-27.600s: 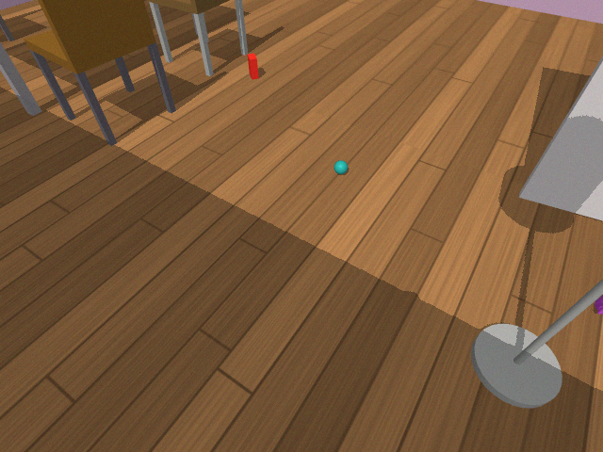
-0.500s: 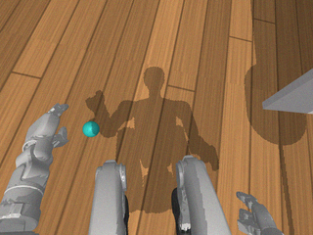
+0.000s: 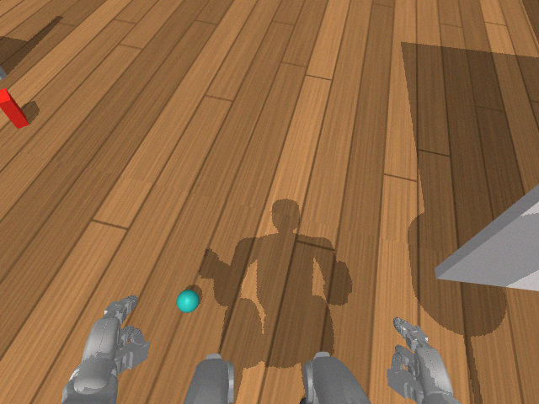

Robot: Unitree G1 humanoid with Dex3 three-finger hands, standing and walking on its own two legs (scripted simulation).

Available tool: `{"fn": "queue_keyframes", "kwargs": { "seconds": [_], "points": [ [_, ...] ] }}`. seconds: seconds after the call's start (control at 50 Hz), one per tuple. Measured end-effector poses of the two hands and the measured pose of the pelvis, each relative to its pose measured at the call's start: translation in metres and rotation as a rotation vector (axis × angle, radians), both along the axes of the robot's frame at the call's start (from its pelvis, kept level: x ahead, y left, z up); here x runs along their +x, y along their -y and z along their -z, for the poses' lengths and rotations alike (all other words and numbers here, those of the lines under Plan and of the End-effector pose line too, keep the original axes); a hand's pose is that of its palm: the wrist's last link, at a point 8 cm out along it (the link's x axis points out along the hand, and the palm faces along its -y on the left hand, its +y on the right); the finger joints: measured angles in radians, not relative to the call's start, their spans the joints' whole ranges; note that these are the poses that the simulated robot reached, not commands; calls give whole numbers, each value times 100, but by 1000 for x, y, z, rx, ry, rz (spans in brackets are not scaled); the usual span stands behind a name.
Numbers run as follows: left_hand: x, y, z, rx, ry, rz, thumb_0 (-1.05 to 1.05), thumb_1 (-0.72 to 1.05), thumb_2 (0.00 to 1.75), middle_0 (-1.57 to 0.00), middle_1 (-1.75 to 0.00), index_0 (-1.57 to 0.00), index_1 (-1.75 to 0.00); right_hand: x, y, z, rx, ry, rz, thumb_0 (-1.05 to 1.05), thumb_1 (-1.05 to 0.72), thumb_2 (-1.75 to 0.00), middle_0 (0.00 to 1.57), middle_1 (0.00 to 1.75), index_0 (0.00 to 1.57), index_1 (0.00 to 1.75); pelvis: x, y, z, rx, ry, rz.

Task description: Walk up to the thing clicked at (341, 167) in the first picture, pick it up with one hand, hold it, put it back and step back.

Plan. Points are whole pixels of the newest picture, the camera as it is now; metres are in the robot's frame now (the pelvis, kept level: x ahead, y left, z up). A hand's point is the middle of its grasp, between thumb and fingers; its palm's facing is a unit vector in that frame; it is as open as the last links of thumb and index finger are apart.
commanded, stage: home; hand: left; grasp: from above
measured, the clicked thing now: (187, 301) +0.47 +0.23 -0.61
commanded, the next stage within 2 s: none
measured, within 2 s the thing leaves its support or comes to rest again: neither
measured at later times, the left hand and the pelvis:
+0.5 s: hand (125, 372) +0.19 +0.18 +0.02, palm faces +0.08 -0.98 -0.20, open 7.4 cm; pelvis +0.04 +0.00 +0.07, yaw +2 degrees
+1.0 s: hand (125, 364) +0.20 +0.18 +0.02, palm faces +0.06 -0.98 -0.20, open 7.4 cm; pelvis +0.04 +0.00 +0.07, yaw +1 degrees
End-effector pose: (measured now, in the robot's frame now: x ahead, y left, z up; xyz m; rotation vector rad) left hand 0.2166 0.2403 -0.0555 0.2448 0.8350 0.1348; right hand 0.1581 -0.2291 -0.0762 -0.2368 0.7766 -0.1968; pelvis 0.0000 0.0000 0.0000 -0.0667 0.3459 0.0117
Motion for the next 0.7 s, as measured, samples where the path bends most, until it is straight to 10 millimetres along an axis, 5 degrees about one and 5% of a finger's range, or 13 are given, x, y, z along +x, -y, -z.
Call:
{"fn": "queue_keyframes", "kwargs": {
  "seconds": [0.3,0.52,0.7],
  "points": [
    [-35,10,-100,-55,26,-42,1,90,90,-20,-30,-20,-29,9,12,-76,-42,128,62,1,-90,-89,20,30,20,30,35,0,-63,15,134,-11],
    [-47,10,-101,-71,11,-54,1,90,90,-20,-30,-20,-29,40,8,-96,-53,234,-12,1,-90,-89,20,30,20,30,35,2,-68,23,171,-23],
    [-46,10,-100,-71,15,-49,2,90,90,-20,-30,-20,-29,40,5,-94,-54,224,-31,1,-90,-89,20,30,21,30,34,2,-68,22,177,-24]
  ]
}}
